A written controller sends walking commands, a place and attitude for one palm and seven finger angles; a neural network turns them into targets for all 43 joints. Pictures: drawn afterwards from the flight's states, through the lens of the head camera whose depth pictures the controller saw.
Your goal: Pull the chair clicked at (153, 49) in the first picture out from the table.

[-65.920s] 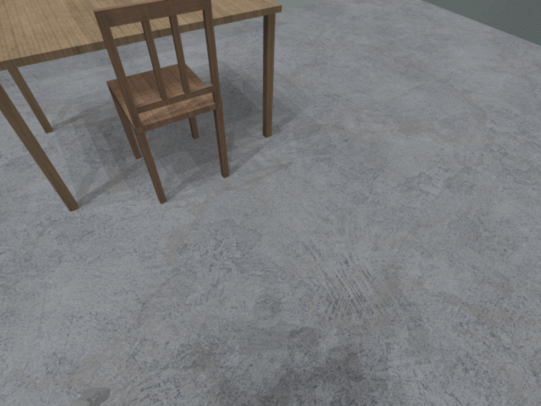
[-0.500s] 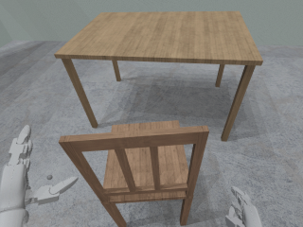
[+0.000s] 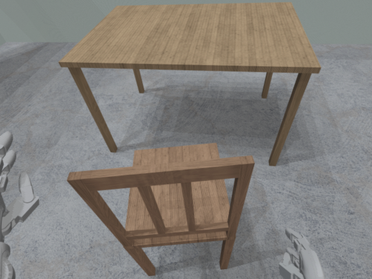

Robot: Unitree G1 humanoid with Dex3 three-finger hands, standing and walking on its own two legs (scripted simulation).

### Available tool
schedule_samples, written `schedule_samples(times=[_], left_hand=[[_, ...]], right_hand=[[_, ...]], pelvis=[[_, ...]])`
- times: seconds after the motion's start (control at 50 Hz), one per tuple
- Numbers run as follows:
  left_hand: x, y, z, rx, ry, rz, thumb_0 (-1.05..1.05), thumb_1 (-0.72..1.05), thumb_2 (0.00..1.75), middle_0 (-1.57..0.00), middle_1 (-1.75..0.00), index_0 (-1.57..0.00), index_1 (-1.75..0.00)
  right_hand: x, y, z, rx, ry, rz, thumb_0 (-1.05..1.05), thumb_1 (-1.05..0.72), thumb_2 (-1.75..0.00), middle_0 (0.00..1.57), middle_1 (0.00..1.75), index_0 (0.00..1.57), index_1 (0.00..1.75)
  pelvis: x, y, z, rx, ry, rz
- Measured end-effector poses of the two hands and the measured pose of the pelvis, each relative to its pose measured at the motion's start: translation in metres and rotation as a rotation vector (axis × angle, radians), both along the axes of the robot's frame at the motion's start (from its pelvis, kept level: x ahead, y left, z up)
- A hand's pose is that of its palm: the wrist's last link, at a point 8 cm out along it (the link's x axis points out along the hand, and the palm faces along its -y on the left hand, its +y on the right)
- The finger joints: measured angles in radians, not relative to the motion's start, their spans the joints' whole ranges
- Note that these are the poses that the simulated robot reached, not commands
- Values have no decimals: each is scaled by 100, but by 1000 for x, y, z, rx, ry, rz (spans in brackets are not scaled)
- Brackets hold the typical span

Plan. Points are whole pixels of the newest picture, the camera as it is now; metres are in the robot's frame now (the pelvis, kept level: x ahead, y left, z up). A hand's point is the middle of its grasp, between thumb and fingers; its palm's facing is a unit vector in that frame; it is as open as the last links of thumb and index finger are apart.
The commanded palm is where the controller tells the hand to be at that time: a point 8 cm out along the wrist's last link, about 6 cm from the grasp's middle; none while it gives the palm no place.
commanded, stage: draw the hand back to the body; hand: left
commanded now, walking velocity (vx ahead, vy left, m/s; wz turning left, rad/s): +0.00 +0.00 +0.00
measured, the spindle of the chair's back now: (153, 210) +0.30 +0.14 -0.09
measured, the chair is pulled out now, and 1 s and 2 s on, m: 0.51 0.51 0.51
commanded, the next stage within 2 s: step back with the hand held close in 0.18 s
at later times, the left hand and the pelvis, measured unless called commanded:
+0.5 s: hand (30, 187) +0.21 +0.28 +0.17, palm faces +0.44 -0.76 -0.48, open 7.4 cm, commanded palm +0.14 +0.31 +0.18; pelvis -0.02 +0.01 +0.00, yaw -2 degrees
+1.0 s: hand (15, 235) +0.14 +0.26 +0.16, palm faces +0.50 -0.75 -0.44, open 7.4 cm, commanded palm +0.08 +0.29 +0.18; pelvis -0.07 +0.00 -0.01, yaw -2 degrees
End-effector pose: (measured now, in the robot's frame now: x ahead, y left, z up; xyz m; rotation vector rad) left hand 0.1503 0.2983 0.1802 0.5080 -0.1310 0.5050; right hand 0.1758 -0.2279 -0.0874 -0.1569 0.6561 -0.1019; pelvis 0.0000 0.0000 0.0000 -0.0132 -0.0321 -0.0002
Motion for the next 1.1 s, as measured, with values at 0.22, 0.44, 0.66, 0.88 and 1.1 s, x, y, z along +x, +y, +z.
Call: schedule_samples(times=[0.22,0.44,0.66,0.88,1.1], left_hand=[[-2,2,12,32,-39,-31,1,88,90,-22,-30,-21,-30],[12,17,15,68,-57,-45,1,89,90,-21,-30,-21,-30],[4,1,3,151,62,-209,1,89,90,-22,-30,-21,-30],[-48,8,14,144,-77,-69,1,89,90,-22,-30,-21,-30],[-57,-10,-4,72,-44,-100,1,89,90,-21,-30,-21,-30]], right_hand=[[2,10,5,-11,-13,9,1,-91,-89,20,30,20,30],[-3,17,8,-5,9,0,1,-91,-89,20,30,20,30],[-52,-2,5,-42,110,-109,1,-91,-89,20,30,20,30],[-82,-3,-2,-25,76,-99,1,-91,-89,20,30,20,30],[-113,-17,0,-71,118,-55,1,-91,-89,20,30,20,30]], pelvis=[[4,7,1,-6,-11,-1],[-9,12,2,4,-2,-34],[-32,17,0,19,29,-36],[-53,5,-8,26,-2,-31],[-86,-3,-5,20,22,-26]])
